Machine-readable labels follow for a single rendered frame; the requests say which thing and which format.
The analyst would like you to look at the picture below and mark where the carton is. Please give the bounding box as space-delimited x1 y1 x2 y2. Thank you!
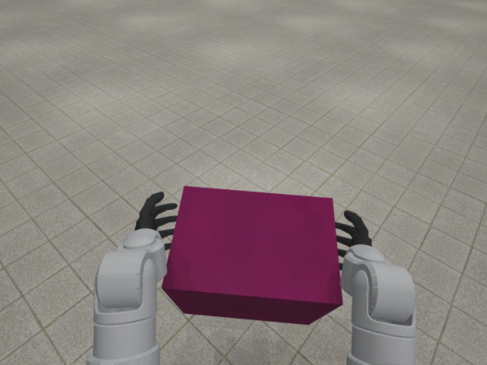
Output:
161 186 343 325

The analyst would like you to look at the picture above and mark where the robot right hand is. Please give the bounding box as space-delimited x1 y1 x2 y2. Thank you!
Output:
335 211 372 270

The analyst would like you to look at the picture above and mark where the robot right forearm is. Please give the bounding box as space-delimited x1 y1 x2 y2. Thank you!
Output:
340 244 416 365

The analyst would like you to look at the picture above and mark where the robot left hand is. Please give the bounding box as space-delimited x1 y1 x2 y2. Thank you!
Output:
134 192 177 250

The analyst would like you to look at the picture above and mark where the robot left forearm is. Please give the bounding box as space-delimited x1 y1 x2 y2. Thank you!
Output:
86 228 167 365

